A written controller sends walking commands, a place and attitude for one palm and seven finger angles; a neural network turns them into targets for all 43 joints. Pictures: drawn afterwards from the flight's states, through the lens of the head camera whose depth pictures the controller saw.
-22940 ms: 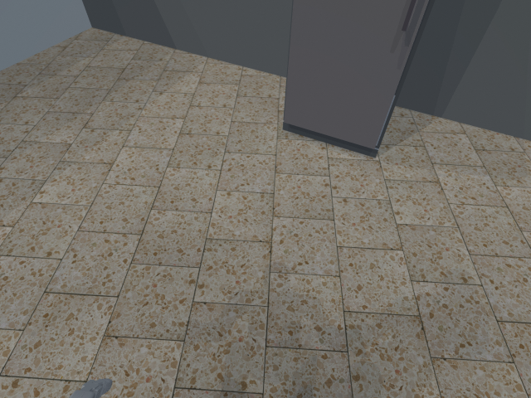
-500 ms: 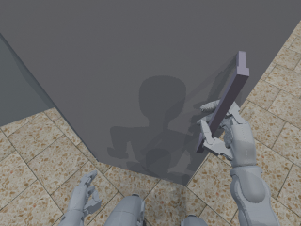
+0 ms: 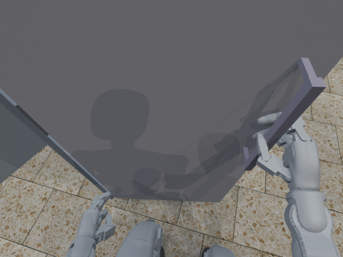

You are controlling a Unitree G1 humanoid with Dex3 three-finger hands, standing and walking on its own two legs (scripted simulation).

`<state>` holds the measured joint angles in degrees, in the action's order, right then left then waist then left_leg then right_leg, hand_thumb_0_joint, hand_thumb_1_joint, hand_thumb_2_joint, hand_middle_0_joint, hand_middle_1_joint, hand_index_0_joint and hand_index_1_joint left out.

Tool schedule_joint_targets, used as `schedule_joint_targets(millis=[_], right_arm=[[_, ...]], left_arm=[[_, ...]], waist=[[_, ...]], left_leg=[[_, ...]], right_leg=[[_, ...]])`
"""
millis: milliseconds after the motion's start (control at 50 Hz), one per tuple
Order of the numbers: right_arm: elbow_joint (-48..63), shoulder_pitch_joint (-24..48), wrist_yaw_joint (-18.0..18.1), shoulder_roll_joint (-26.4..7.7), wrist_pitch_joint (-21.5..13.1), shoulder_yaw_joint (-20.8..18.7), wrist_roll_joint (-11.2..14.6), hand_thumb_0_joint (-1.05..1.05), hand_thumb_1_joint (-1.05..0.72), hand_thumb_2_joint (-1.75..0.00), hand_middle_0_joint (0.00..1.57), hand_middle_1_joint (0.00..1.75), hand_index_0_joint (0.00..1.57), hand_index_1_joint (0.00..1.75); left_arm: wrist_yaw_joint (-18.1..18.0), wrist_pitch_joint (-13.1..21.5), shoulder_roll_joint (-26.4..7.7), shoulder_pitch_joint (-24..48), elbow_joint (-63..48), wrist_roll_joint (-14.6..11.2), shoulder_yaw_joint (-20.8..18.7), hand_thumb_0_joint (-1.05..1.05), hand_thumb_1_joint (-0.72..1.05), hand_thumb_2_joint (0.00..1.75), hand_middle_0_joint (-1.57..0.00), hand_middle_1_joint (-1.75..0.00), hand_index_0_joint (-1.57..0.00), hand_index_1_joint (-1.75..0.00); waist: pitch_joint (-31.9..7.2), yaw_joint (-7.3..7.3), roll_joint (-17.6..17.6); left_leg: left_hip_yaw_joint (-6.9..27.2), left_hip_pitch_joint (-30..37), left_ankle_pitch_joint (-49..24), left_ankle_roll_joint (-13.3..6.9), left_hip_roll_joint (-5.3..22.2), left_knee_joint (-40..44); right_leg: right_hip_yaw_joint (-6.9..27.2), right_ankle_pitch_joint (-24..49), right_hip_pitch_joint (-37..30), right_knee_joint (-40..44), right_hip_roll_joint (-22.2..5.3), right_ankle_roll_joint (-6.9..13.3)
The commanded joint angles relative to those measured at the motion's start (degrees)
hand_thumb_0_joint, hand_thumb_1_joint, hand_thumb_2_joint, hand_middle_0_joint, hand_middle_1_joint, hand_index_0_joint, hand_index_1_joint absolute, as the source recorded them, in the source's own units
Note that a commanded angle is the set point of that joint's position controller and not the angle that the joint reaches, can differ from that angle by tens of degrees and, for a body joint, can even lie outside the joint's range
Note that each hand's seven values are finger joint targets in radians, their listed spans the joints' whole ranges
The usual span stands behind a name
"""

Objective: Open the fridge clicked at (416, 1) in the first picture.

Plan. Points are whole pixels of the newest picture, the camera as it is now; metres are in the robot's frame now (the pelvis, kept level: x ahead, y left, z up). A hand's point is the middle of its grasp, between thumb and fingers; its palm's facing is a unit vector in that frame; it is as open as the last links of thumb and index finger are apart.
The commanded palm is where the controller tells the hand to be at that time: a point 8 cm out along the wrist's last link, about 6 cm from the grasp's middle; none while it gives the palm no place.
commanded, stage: walk backward, drawing the door open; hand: right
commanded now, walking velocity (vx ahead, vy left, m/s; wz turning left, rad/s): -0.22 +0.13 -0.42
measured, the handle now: (268, 129) +0.35 -0.15 +0.12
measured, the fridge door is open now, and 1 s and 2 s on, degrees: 55 63 62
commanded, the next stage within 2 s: stop walking and hold the door back in 0.12 s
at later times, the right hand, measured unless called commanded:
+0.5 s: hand (253, 203) +0.21 -0.10 +0.12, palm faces +0.49 +0.85 -0.21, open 5.5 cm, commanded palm +0.19 -0.16 +0.11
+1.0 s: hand (260, 175) +0.25 -0.12 +0.13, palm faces +0.45 +0.86 -0.23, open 5.3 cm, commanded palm +0.21 -0.17 +0.11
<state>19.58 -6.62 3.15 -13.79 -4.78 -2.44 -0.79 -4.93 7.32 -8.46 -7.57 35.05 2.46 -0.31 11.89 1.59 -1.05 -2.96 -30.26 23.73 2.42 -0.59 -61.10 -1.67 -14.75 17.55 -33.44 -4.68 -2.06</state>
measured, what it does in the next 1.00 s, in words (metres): steps to the left, turning right: left foot, then right foot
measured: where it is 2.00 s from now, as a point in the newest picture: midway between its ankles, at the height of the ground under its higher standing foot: outside the picture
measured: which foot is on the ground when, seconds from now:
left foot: up 0.00-0.12, down 0.14-0.66, up 0.68-0.94, down 0.96-1.00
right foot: down 0.00-0.14, up 0.16-0.64, down 0.66-0.96, up 0.98-1.00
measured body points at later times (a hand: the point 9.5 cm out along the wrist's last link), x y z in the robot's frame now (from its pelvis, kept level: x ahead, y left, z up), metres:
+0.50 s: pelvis -0.07 +0.17 +0.01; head -0.04 +0.17 +0.46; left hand +0.18 +0.37 -0.08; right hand +0.18 -0.15 +0.13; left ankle +0.03 +0.22 -0.73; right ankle -0.15 +0.07 -0.68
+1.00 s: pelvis -0.14 +0.20 -0.01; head -0.09 +0.20 +0.44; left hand -0.04 +0.44 -0.15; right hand +0.22 -0.16 +0.14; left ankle -0.06 +0.31 -0.73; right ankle -0.19 +0.08 -0.72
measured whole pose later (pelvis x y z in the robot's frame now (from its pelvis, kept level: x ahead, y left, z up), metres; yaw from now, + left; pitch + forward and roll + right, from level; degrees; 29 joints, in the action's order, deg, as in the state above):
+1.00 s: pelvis -0.14 +0.20 -0.01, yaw -15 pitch -1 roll +1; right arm -60.3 49.0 1.5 -23.5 -9.1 -11.7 1.2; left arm -6.1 3.3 -14.3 -19.9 46.8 -2.6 1.6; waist 6.3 1.9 2.7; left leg -3.2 -18.4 13.2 -0.3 1.5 -33.1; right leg -1.9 -24.1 18.0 -44.4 -3.3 -0.3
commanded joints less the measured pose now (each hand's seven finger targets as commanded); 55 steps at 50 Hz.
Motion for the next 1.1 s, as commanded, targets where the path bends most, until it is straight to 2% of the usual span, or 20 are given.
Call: schedule_joint_targets(millis=[0,80,100,120,160,200,280,440,580,600,640,660,680,720,880,920,940,960,1000,1080], right_arm=[[16.6,7.8,0.6,-3.5,-5.1,-4.6,0.8,0.00,-0.90,-0.90,0.45,1.40,0.45,1.40],[13.6,6.6,2.3,-5.9,-4.7,-7.5,1.9,0.00,-0.90,-0.90,0.45,1.40,0.45,1.40],[14.0,6.8,2.6,-8.2,-4.7,-9.1,1.9,0.00,-0.90,-0.90,0.45,1.40,0.45,1.40],[14.5,6.7,3.1,-12.3,-4.5,-11.7,1.7,0.00,-0.90,-0.90,0.45,1.40,0.45,1.40],[12.1,1.0,4.0,-13.7,-3.9,-15.0,2.3,0.00,-0.90,-0.90,0.45,1.40,0.45,1.40],[13.4,1.6,3.6,-11.1,-5.3,-13.6,2.1,0.00,-0.90,-0.90,0.45,1.40,0.45,1.40],[-2.4,17.3,6.0,-11.7,-4.9,-13.7,2.7,0.00,-0.90,-0.90,0.45,1.40,0.45,1.40],[-20.2,41.5,5.9,-16.4,-6.8,-12.7,3.0,0.00,-0.90,-0.90,0.45,1.40,0.45,1.40],[-36.6,62.2,4.4,-17.8,-8.7,-9.8,2.8,0.00,-0.90,-0.90,0.45,1.40,0.45,1.40],[-38.4,64.7,3.8,-18.0,-9.2,-9.4,2.9,0.00,-0.90,-0.90,0.45,1.40,0.45,1.40],[-39.4,75.5,3.0,-13.5,-10.0,-5.9,4.3,0.00,-0.90,-0.90,0.45,1.40,0.45,1.40],[-40.7,78.7,3.6,-16.1,-9.7,-7.0,2.5,0.00,-0.90,-0.90,0.45,1.40,0.45,1.40],[-47.7,78.5,3.9,-22.7,-9.5,-11.9,0.9,0.00,-0.90,-0.90,0.45,1.40,0.45,1.40],[-57.6,77.6,1.7,-15.7,-7.7,-6.9,1.6,0.00,-0.90,-0.90,0.45,1.40,0.45,1.40],[-68.8,83.6,-0.5,-18.8,-7.0,-7.9,2.7,0.00,-0.90,-0.90,0.45,1.40,0.45,1.40],[-70.9,79.8,0.3,-24.9,-7.4,-12.2,1.8,0.00,-0.90,-0.90,0.45,1.40,0.45,1.40],[-72.8,77.0,0.5,-28.9,-7.2,-15.1,1.3,0.00,-0.90,-0.90,0.45,1.40,0.45,1.40],[-71.1,73.5,0.8,-34.3,-6.9,-20.6,1.8,0.00,-0.90,-0.90,0.45,1.40,0.45,1.40],[-71.0,74.6,0.1,-32.7,-6.1,-19.2,1.6,0.00,-0.90,-0.90,0.45,1.40,0.45,1.40],[-70.0,72.4,0.1,-36.4,-8.0,-24.1,1.9,0.00,-0.90,-0.90,0.45,1.40,0.45,1.40]], left_arm=[[0.2,2.4,-9.3,0.9,-7.6,-1.6,-3.6,0.00,0.90,0.90,-0.20,-0.30,-0.20,-0.30],[0.3,2.1,-8.8,1.2,-9.7,-3.2,-2.6,0.00,0.90,0.90,-0.20,-0.30,-0.20,-0.30],[0.4,1.9,-7.1,0.1,-9.3,-3.6,-2.1,0.00,0.90,0.90,-0.20,-0.30,-0.20,-0.30],[0.5,1.4,-5.1,1.1,-9.8,-3.6,-1.6,0.00,0.90,0.90,-0.20,-0.30,-0.20,-0.30],[0.1,1.7,-6.0,1.9,-8.3,-2.8,-2.7,0.00,0.90,0.90,-0.20,-0.30,-0.20,-0.30],[-0.1,1.1,-4.6,3.5,-7.6,-2.1,-1.4,0.00,0.90,0.90,-0.20,-0.30,-0.20,-0.30],[-1.9,-0.1,-7.4,3.3,-6.5,-2.1,-0.4,0.00,0.90,0.90,-0.20,-0.30,-0.20,-0.30],[-0.6,-2.9,-12.1,1.7,-5.1,-2.9,-1.2,0.00,0.90,0.90,-0.20,-0.30,-0.20,-0.30],[0.8,-4.0,-12.2,-2.9,-3.3,-3.5,-1.1,0.00,0.90,0.90,-0.20,-0.30,-0.20,-0.30],[0.6,-3.9,-13.0,-4.4,-3.4,-3.5,-1.5,0.00,0.90,0.90,-0.20,-0.30,-0.20,-0.30],[0.3,-2.1,-15.6,-2.2,-4.7,-3.6,-1.8,0.00,0.90,0.90,-0.20,-0.30,-0.20,-0.30],[0.0,-1.3,-12.1,0.6,-3.7,-3.8,-0.8,0.00,0.90,0.90,-0.20,-0.30,-0.20,-0.30],[-0.2,-1.7,-13.7,-2.1,-1.3,-4.4,-1.6,0.00,0.90,0.90,-0.20,-0.30,-0.20,-0.30],[-0.4,-2.6,-14.0,-4.8,-0.7,-5.5,-2.1,0.00,0.90,0.90,-0.20,-0.30,-0.20,-0.30],[-2.7,-0.6,-15.9,-8.4,3.4,-5.2,-1.2,0.00,0.90,0.90,-0.20,-0.30,-0.20,-0.30],[-2.3,-0.6,-15.6,-8.6,4.0,-5.3,-1.8,0.00,0.90,0.90,-0.20,-0.30,-0.20,-0.30],[-2.2,-0.8,-14.4,-8.9,3.5,-5.2,-2.3,0.00,0.90,0.90,-0.20,-0.30,-0.20,-0.30],[-2.5,-0.4,-15.8,-8.6,2.8,-4.9,-3.1,0.00,0.90,0.90,-0.20,-0.30,-0.20,-0.30],[-1.4,-0.3,-15.4,-8.8,3.8,-5.2,-2.9,0.00,0.90,0.90,-0.20,-0.30,-0.20,-0.30],[-1.6,-0.4,-15.3,-7.0,3.4,-4.5,-1.3,0.00,0.90,0.90,-0.20,-0.30,-0.20,-0.30]], waist=[[-22.4,-1.21,16.9],[-22.2,-1.77,13.2],[-22.5,-1.33,3.6],[-21.5,-1.18,-13.6],[-23.7,-2.83,-16.7],[-22.3,-1.97,-8.9],[-23.7,-1.53,-7.2],[-23.4,-3.60,-5.6],[-28.3,-0.66,-6.5],[-27.5,0.44,-3.1],[-20.9,1.42,24.9],[-18.6,-0.24,24.3],[-17.6,-1.43,13.9],[-18.5,-1.21,3.6],[-23.1,-1.67,9.6],[-26.4,-2.12,-0.2],[-26.4,-2.05,-13.9],[-23.8,-3.00,-12.3],[-23.4,-1.26,-15.6],[-22.5,-1.08,-9.7]], left_leg=[[2.9,11.3,-4.4,0.6,2.5,13.4],[-2.7,24.8,-7.4,1.8,-0.5,33.5],[-0.3,24.6,-12.1,1.0,3.2,41.3],[9.3,23.3,-17.3,-3.5,14.0,44.6],[19.6,20.9,-27.6,-12.5,24.4,41.6],[7.7,26.4,-39.3,-13.5,20.4,36.1],[8.8,27.0,-45.4,-9.1,21.2,37.6],[15.2,30.5,-12.2,-6.5,23.2,49.1],[8.1,22.1,12.9,-4.8,16.6,49.6],[5.2,15.7,13.1,-3.1,12.9,44.1],[-7.6,-0.7,5.5,0.7,-1.3,8.8],[1.4,-8.0,3.4,-2.0,1.0,-4.5],[4.6,-11.4,0.6,-2.4,3.0,-6.7],[3.4,-10.2,-2.8,-1.7,3.8,-5.1],[-4.7,18.0,-5.4,-0.9,0.1,29.2],[8.5,36.5,-2.3,-5.1,8.5,38.5],[28.0,42.3,-6.7,-11.1,20.9,43.0],[32.4,38.5,-14.5,-12.8,25.8,45.8],[25.9,33.5,-3.6,-11.5,22.4,43.5],[11.3,26.1,-17.1,-9.3,17.7,41.6]], right_leg=[[8.6,17.1,-7.5,12.9,-12.5,7.4],[8.0,2.5,0.1,6.7,-7.5,5.9],[4.2,-3.7,0.2,-1.6,-1.4,3.3],[-1.4,-15.3,7.9,-17.1,5.1,0.3],[3.9,-22.6,14.4,-42.8,5.0,0.0],[1.3,-18.4,17.5,-45.9,3.0,-1.6],[1.4,-12.9,11.0,-32.8,4.5,-0.5],[-0.5,-12.9,6.4,-12.8,6.4,1.5],[-6.8,-13.8,-10.2,10.1,8.5,5.1],[-4.8,-14.2,-16.0,14.6,6.5,7.0],[23.6,-27.0,-16.0,27.5,-14.7,16.4],[29.2,-20.1,-14.2,27.3,-19.1,18.7],[26.5,-13.3,-15.6,24.2,-17.5,17.8],[17.1,-10.2,-15.2,19.2,-13.5,16.1],[5.1,3.2,-8.2,8.9,-8.5,9.5],[0.0,0.9,6.8,-7.0,-3.1,5.8],[-2.5,-11.4,18.3,-20.3,3.2,2.7],[2.4,-17.7,21.3,-29.2,3.3,1.5],[5.6,-14.8,19.9,-31.1,1.4,1.2],[0.6,-8.1,10.9,-21.6,1.4,0.7]])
